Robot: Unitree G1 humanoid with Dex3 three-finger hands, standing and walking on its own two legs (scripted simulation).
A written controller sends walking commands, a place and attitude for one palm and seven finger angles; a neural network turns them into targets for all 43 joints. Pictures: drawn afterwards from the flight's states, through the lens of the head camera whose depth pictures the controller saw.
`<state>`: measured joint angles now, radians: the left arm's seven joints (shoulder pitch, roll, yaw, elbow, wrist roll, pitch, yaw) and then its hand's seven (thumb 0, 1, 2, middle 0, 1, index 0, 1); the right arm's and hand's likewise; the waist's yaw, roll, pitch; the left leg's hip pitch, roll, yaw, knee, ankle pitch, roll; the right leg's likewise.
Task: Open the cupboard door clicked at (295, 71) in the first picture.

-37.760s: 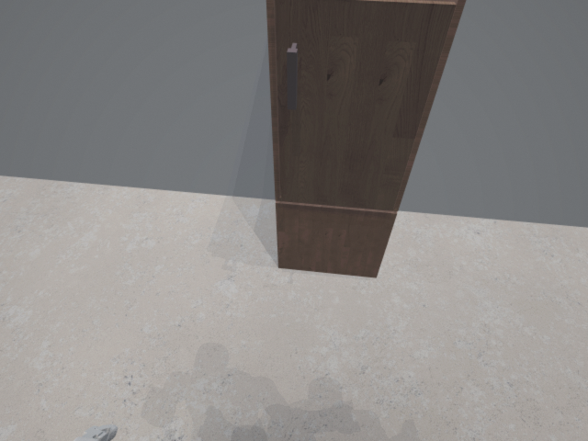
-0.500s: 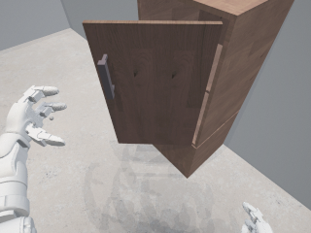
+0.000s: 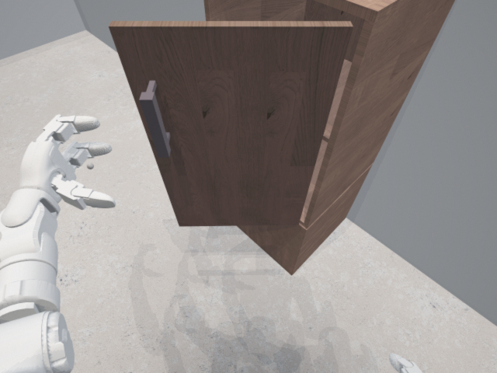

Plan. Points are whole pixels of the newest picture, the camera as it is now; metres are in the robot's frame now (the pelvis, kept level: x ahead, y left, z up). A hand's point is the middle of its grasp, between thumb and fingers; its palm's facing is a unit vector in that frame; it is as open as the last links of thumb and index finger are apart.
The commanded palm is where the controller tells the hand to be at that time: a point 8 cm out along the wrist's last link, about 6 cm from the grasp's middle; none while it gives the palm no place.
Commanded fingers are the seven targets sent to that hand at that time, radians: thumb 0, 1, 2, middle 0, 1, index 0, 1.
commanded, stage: move the hooked fingers beside the handle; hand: left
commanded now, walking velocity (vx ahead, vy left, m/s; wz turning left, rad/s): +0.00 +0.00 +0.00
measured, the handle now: (158, 120) +0.53 +0.18 +0.10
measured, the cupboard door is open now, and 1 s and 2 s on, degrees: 46 46 46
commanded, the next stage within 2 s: slide the fingers in behind the handle in 1.58 s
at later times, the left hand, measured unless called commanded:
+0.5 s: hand (111, 142) +0.45 +0.23 +0.12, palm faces +0.04 -1.00 -0.01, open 14.0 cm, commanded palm +0.43 +0.29 +0.11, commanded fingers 0.00 -0.50 0.30 -0.30 -1.20 -0.30 -1.20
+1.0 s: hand (117, 135) +0.48 +0.23 +0.11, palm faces +0.02 -1.00 +0.00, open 14.0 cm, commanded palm +0.45 +0.28 +0.11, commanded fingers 0.00 -0.50 0.30 -0.30 -1.20 -0.30 -1.20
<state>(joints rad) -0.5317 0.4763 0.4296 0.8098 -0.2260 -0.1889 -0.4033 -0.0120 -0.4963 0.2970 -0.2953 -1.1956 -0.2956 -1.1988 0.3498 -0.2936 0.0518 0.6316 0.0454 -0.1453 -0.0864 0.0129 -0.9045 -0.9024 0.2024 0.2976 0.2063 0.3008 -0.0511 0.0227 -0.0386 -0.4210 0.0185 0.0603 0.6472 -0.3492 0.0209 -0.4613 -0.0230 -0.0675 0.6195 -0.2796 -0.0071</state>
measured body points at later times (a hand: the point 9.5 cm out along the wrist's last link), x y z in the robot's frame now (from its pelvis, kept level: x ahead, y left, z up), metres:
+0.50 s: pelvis +0.00 +0.00 -0.01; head +0.06 +0.00 +0.44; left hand +0.44 +0.29 +0.12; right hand +0.05 -0.27 -0.12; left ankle -0.02 +0.10 -0.72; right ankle +0.02 -0.12 -0.72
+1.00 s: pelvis +0.00 +0.00 -0.01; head +0.08 +0.00 +0.43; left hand +0.47 +0.29 +0.12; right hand +0.00 -0.28 -0.12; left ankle -0.02 +0.10 -0.72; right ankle +0.02 -0.12 -0.72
